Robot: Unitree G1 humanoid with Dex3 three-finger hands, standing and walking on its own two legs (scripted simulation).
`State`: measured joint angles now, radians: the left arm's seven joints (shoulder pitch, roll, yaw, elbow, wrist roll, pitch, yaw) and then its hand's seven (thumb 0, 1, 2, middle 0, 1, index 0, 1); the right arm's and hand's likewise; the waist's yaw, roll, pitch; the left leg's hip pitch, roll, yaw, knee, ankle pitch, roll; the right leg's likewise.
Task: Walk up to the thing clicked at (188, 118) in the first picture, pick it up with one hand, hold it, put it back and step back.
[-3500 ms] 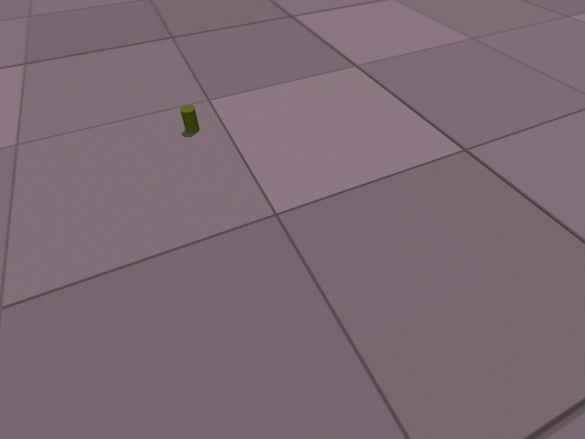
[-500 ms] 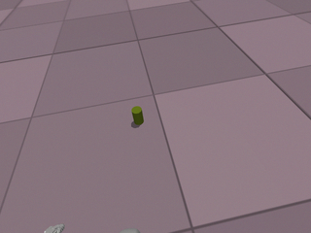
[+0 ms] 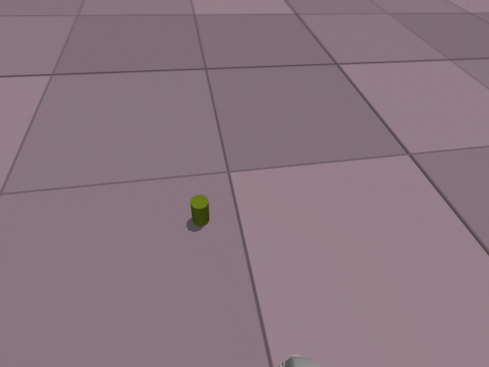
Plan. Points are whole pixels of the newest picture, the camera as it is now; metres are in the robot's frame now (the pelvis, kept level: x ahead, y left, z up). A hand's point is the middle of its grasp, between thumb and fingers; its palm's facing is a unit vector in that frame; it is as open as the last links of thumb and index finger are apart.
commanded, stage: walk up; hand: left
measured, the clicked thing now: (200, 210) +0.89 +0.20 -0.70
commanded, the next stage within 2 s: none
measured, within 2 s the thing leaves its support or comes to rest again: neither
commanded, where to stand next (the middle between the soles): +0.54 -0.02 m, yaw +0 degrees
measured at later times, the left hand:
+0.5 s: hand (132, 302) +0.26 +0.23 -0.12, palm faces -0.02 -0.92 -0.40, open 7.4 cm
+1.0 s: hand (146, 228) +0.44 +0.25 -0.14, palm faces -0.08 -0.92 -0.38, open 7.4 cm
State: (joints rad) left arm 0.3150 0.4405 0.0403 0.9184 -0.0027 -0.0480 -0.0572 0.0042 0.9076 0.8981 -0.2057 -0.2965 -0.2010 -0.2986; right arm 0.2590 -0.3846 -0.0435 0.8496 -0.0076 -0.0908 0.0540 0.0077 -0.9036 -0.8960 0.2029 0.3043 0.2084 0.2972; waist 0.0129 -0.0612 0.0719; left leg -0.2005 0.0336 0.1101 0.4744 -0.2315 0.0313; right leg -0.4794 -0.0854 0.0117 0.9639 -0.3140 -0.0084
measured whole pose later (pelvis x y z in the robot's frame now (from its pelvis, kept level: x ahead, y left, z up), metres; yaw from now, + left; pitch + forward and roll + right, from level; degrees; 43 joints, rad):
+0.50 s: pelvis +0.19 -0.05 +0.00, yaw +0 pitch -2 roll +0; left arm 0.29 0.39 0.04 0.85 0.01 -0.09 -0.05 0.00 0.90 0.90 -0.21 -0.30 -0.21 -0.30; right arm 0.27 -0.43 -0.06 0.90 -0.02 -0.04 0.07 0.01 -0.91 -0.90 0.20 0.30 0.20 0.30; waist 0.03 0.06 0.08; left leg -0.48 0.09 0.01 0.81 -0.30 0.00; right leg -0.21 -0.03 -0.09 0.48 -0.24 -0.03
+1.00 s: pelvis +0.37 -0.03 -0.01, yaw -1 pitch -2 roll +1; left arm 0.28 0.42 0.04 0.91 0.01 -0.06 -0.06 0.00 0.91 0.90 -0.21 -0.30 -0.20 -0.30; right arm 0.34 -0.43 -0.05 0.85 -0.01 -0.06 0.05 0.01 -0.90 -0.90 0.20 0.30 0.21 0.30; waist -0.02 -0.01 0.08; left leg -0.18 0.04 0.10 0.55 -0.34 0.01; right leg -0.42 -0.08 -0.03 0.65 -0.24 -0.01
